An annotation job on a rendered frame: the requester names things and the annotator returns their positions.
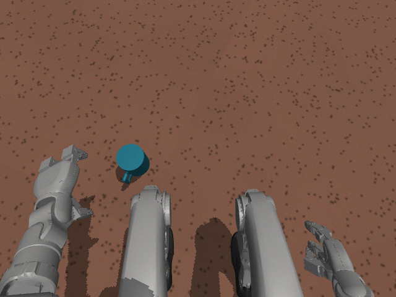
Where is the mug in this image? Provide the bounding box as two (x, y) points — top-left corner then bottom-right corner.
(116, 144), (150, 184)

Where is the right robot hand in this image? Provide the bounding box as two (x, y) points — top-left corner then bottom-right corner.
(303, 220), (354, 281)

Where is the left robot hand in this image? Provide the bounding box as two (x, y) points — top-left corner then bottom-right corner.
(33, 144), (94, 222)

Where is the right robot arm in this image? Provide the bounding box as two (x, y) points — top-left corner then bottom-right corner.
(332, 270), (374, 297)

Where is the right robot foot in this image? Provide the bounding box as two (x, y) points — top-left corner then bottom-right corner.
(231, 232), (252, 297)

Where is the left robot arm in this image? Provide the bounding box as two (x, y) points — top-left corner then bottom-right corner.
(0, 192), (72, 297)

